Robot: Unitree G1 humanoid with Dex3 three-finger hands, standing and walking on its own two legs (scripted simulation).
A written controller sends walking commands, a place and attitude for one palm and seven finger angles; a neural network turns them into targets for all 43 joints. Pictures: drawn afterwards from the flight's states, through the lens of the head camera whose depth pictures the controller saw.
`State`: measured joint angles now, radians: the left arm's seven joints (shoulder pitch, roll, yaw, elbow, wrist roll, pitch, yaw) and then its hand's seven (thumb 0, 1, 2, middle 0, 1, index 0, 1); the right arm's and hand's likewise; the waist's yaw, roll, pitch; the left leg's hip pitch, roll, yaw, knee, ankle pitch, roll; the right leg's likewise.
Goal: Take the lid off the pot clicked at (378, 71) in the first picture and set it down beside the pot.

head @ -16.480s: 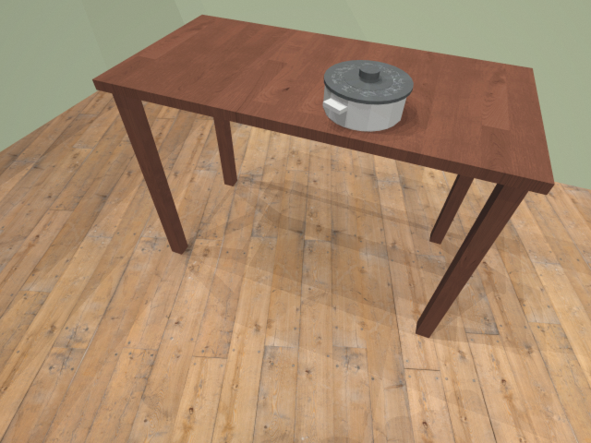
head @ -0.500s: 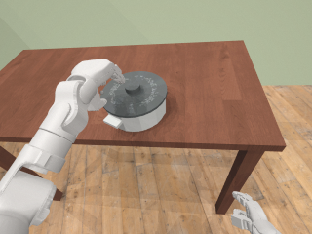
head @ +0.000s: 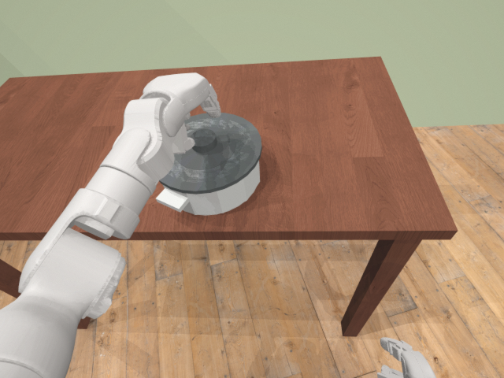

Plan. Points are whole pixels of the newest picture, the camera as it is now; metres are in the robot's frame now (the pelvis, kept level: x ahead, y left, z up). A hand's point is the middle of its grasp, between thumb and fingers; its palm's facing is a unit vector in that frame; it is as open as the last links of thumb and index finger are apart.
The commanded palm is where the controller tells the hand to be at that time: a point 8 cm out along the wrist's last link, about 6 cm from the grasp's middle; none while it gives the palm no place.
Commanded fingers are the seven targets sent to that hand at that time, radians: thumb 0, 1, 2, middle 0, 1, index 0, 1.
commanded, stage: move the open hand above the knob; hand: left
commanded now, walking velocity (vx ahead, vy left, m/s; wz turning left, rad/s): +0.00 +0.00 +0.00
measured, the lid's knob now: (203, 140) +0.49 +0.10 +0.11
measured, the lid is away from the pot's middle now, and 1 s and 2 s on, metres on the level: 0.00 0.00 0.00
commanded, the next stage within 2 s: lower the open fingers around the knob in 0.72 s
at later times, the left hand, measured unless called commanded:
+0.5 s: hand (193, 117) +0.47 +0.10 +0.18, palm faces -0.22 -0.06 -0.97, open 9.9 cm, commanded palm +0.44 +0.12 +0.24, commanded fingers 0.00 -0.34 1.60 -0.87 -0.08 -0.87 -0.08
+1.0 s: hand (190, 127) +0.46 +0.11 +0.17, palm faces -0.33 -0.08 -0.94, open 9.9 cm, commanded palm +0.45 +0.11 +0.23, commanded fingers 0.00 -0.34 1.60 -0.87 -0.08 -0.87 -0.08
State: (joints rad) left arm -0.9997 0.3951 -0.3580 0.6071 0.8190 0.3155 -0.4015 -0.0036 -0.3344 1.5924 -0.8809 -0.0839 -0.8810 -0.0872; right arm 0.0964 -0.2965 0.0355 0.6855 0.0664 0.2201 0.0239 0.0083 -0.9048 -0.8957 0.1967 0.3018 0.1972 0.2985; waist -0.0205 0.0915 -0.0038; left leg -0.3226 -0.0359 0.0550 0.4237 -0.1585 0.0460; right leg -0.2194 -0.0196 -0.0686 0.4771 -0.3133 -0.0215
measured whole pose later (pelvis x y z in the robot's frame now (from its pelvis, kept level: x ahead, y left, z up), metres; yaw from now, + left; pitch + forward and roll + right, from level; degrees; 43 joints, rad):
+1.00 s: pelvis +0.01 -0.01 +0.00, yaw +0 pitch +4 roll +1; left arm -1.07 0.36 -0.36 0.78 0.80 0.34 -0.43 0.00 -0.33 1.59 -0.88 -0.08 -0.88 -0.09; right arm 0.09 -0.29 0.04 0.69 0.07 0.23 0.02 0.01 -0.90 -0.90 0.20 0.30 0.20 0.30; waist -0.03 0.09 -0.02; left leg -0.31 -0.04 0.05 0.40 -0.16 0.04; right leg -0.20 -0.02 -0.07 0.45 -0.31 -0.03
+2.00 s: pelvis +0.01 +0.00 +0.00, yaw +0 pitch +4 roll +1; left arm -1.01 0.34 -0.36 0.79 0.81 0.27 -0.39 0.00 -0.11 1.16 -0.61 -0.61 -0.63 -0.62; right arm 0.13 -0.29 0.02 0.69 0.07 0.23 0.01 0.01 -0.90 -0.90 0.20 0.30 0.20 0.30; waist -0.04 0.08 -0.03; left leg -0.33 -0.04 0.06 0.42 -0.17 0.05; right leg -0.22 -0.02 -0.06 0.45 -0.31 -0.02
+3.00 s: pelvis +0.01 +0.00 +0.00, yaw +0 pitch +4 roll +1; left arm -1.00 0.34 -0.36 0.77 0.81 0.29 -0.40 -0.01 0.21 0.84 -0.63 -0.95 -0.66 -0.97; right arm 0.13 -0.29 0.02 0.69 0.07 0.24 0.02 0.01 -0.90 -0.90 0.20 0.30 0.20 0.30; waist -0.04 0.08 -0.03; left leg -0.32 -0.03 0.05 0.42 -0.17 0.05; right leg -0.21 -0.01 -0.06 0.45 -0.31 -0.02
